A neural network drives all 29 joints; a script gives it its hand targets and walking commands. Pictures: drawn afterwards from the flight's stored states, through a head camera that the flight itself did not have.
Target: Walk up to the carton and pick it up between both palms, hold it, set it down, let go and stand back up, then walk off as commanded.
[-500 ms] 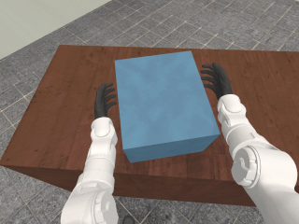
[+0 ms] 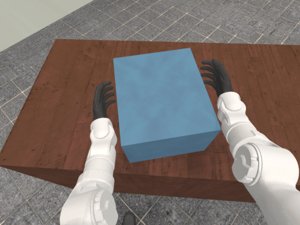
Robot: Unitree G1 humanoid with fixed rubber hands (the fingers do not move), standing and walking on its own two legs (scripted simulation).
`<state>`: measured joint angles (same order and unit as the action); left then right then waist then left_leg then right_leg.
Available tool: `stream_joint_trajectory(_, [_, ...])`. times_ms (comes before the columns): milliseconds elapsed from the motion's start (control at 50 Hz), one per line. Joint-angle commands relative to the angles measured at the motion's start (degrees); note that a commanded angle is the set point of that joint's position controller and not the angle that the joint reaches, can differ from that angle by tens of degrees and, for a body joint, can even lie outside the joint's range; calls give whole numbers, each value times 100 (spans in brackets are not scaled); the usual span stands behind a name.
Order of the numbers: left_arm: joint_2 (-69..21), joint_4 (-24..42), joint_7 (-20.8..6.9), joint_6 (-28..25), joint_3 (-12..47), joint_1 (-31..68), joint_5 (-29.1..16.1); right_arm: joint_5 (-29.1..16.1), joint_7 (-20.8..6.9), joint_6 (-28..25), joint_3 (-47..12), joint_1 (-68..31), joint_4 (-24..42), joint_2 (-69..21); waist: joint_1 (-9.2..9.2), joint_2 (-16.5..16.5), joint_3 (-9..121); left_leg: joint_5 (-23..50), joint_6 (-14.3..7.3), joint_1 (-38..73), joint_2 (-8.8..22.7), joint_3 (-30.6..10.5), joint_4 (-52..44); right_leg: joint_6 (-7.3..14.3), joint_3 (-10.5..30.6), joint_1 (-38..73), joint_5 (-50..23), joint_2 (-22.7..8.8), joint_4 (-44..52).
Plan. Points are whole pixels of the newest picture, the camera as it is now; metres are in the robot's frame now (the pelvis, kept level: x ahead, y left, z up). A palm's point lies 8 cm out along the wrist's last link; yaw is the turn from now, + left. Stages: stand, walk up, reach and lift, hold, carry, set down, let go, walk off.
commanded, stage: set down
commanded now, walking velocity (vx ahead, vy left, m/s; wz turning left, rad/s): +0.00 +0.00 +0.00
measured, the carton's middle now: (159, 105) +0.47 +0.05 -0.03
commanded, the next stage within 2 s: none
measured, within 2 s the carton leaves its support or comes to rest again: neither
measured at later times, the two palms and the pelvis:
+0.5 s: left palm (102, 114) +0.38 +0.20 +0.02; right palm (221, 88) +0.49 -0.12 +0.05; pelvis +0.00 -0.01 +0.00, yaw +1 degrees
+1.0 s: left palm (101, 116) +0.38 +0.20 +0.01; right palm (222, 88) +0.49 -0.12 +0.05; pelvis -0.01 +0.00 -0.01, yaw +0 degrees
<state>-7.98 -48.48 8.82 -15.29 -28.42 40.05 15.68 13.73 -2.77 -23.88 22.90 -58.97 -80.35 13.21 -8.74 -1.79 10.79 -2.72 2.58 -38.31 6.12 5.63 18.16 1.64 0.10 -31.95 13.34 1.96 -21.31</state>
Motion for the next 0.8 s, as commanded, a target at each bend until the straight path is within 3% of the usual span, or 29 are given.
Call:
stream_joint_trajectory(0, [-2288, -475, -670, 26, 1322, 1309, 421, 567, -814, -143, -913, -1351, -399, -2583, -198, -389, 2665, 3198, -267, 2913, -279, 125, 860, -285, -407, 298, -3464, -83, -90])
stream_joint_trajectory(180, [-2233, -737, -719, -159, 1188, 1203, 486, 654, -748, -250, -880, -1277, -533, -2714, -208, -360, 2552, 3023, -288, 2538, -315, 171, 900, -325, -353, 322, -3537, -156, -260])
stream_joint_trajectory(240, [-2209, -748, -728, -187, 1137, 1159, 490, 735, -745, -245, -822, -1188, -635, -2686, -157, -439, 2411, 3061, -298, 2615, -294, 165, 913, -296, -388, 131, -3340, -115, -180])
stream_joint_trajectory(320, [-2174, -875, -777, -239, 1054, 1154, 525, 830, -719, -273, -733, -1175, -630, -2768, -98, -507, 2340, 2720, -336, 2216, -353, 205, 860, -349, -336, 359, -3613, -210, -319])
stream_joint_trajectory(520, [-2139, -1036, -788, -313, 857, 999, 615, 906, -712, -287, -650, -1028, -666, -2835, -138, -470, 2210, 2651, -365, 1950, -374, 219, 930, -355, -318, 305, -3620, -266, -482])
stream_joint_trajectory(620, [-2229, -978, -786, -298, 856, 936, 644, 974, -752, -234, -554, -881, -734, -2898, -107, -394, 2091, 2723, -352, 2233, -324, 198, 981, -336, -360, -66, -3087, -214, -418])
stream_joint_trajectory(700, [-2038, -961, -725, -288, 713, 799, 665, 901, -755, -227, -577, -849, -731, -2718, -204, -418, 2033, 2840, -353, 2105, -350, 211, 1043, -303, -329, -9, -3227, -231, -472])
stream_joint_trajectory(720, [-1917, -920, -703, -289, 751, 816, 635, 873, -722, -214, -594, -785, -709, -2602, -120, -420, 2133, 2718, -361, 1971, -371, 231, 1037, -325, -296, 118, -3366, -250, -535])
stream_joint_trajectory(780, [-1689, -970, -649, -311, 738, 940, 559, 739, -686, -197, -614, -887, -680, -2399, -126, -373, 2197, 2752, -341, 2149, -343, 181, 1104, -331, -299, -85, -3104, -216, -505])
